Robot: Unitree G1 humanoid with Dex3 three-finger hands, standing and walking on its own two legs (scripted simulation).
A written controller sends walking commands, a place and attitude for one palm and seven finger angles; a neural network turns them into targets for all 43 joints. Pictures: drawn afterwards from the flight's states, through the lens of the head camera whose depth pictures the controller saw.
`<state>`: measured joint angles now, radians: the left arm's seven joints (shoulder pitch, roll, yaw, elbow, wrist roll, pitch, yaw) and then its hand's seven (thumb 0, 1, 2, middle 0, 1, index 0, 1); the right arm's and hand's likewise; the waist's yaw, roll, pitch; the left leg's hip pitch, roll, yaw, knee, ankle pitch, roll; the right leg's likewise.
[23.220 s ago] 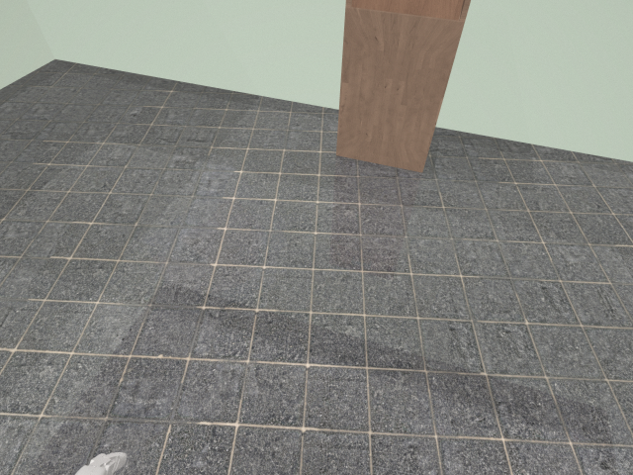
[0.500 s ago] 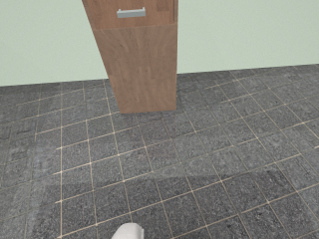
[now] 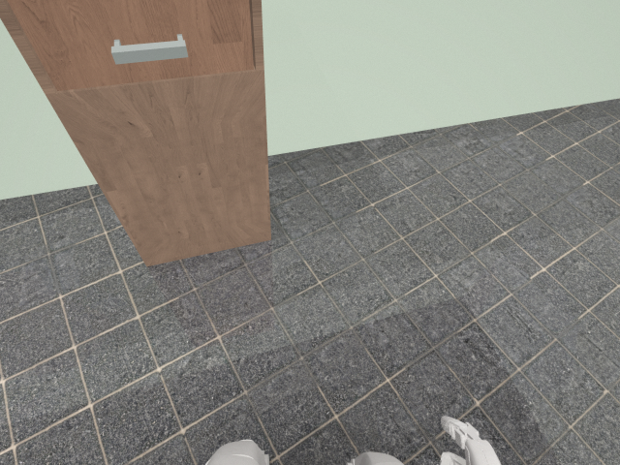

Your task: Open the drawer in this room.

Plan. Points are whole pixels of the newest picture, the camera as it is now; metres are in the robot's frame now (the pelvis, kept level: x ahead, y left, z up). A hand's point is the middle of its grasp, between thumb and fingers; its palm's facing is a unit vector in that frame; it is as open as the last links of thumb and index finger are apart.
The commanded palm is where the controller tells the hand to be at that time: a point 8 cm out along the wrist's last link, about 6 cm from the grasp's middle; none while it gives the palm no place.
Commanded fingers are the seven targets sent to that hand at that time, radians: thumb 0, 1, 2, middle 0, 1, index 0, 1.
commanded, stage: walk to a spot facing it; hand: left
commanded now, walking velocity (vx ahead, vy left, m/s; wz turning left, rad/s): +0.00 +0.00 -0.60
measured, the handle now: (150, 46) +0.79 +0.42 +0.05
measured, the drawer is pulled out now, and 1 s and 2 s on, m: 0.00 0.00 0.00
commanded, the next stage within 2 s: turn to face it in 0.28 s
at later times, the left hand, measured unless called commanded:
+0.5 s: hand (267, 341) +0.30 +0.10 -0.15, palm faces -0.32 -0.92 -0.23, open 7.4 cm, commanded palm none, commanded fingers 0.00 0.90 0.90 -0.20 -0.30 -0.20 -0.30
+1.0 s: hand (161, 416) +0.18 +0.24 -0.16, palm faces +0.03 -0.97 -0.23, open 7.4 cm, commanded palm none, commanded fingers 0.00 0.90 0.90 -0.20 -0.30 -0.20 -0.30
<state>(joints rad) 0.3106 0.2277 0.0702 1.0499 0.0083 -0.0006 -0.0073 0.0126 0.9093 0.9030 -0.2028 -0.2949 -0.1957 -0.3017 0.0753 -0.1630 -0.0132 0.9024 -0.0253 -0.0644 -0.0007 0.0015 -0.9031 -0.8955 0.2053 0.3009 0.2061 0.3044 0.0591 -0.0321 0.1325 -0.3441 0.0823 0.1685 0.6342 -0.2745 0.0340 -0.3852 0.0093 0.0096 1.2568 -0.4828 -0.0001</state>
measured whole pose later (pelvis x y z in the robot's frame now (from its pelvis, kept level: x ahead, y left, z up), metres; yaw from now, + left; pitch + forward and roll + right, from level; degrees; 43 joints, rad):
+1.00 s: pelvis +0.11 +0.02 +0.02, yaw -1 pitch +1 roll -3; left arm 0.18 0.27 0.08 0.99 0.01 0.05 0.02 0.01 0.91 0.90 -0.20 -0.29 -0.19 -0.30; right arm 0.24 -0.18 -0.05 0.96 -0.02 0.02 0.00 0.00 -0.90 -0.90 0.21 0.30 0.21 0.30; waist -0.01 -0.02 0.06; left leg -0.29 -0.02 0.01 0.45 -0.18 0.08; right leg -0.49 -0.07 -0.01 1.10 -0.36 0.08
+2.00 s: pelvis +0.07 -0.01 +0.02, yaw +22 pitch -1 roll -1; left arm 0.31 0.22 0.04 1.11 0.02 0.02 -0.02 0.01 0.91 0.90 -0.20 -0.29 -0.19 -0.30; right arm 0.24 -0.16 -0.04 1.03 -0.03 -0.04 -0.02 -0.01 -0.94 -0.90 0.21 0.30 0.21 0.30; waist 0.03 -0.03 0.04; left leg -0.03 0.02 0.05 0.37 -0.32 0.02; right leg -0.46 -0.09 -0.08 1.01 -0.35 0.04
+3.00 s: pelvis +0.36 +0.05 +0.01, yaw +22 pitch -1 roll +1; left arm 0.18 0.18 0.03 1.08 0.01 0.01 0.02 0.01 0.92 0.90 -0.20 -0.29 -0.19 -0.30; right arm 0.29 -0.11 -0.04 1.13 -0.02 -0.01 -0.02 0.00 -0.91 -0.90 0.20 0.30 0.20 0.30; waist -0.01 -0.02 0.08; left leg -0.14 0.05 0.16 0.43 -0.26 -0.01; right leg -0.36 -0.09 -0.08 0.64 -0.25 0.04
